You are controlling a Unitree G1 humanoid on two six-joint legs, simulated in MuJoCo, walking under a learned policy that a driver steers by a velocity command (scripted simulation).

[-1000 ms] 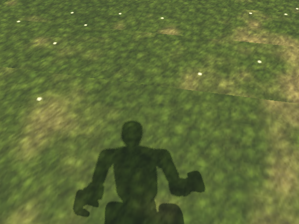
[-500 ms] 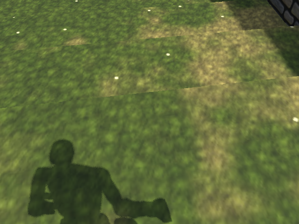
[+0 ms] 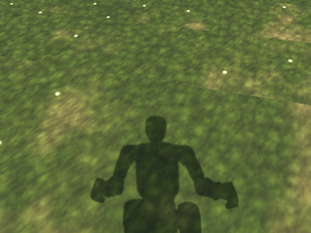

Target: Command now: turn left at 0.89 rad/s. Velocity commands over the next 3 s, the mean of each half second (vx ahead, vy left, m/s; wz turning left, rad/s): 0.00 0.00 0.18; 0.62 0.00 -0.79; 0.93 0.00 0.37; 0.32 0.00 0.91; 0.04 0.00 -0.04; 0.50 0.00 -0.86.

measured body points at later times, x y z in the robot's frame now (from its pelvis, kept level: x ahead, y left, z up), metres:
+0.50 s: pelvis +0.00 +0.03 +0.00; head +0.03 +0.05 +0.45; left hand +0.02 +0.31 -0.14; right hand +0.20 -0.19 -0.09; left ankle -0.01 +0.13 -0.74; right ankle -0.03 -0.09 -0.67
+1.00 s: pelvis +0.14 -0.09 -0.01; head +0.15 -0.12 +0.44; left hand +0.30 +0.16 -0.11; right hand +0.19 -0.39 -0.12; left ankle +0.21 +0.06 -0.66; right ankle +0.04 -0.11 -0.74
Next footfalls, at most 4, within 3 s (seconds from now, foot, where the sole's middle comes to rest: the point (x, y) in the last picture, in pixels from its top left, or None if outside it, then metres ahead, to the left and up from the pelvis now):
0.28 left None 0.02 0.13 -0.78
0.82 right None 0.08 -0.13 -0.78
1.28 left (222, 207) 0.55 -0.21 -0.78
1.68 right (254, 134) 0.93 -0.43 -0.78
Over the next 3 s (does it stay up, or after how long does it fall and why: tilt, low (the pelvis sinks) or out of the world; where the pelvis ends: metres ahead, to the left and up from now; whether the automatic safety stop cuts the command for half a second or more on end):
stays up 0.93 -0.28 -0.02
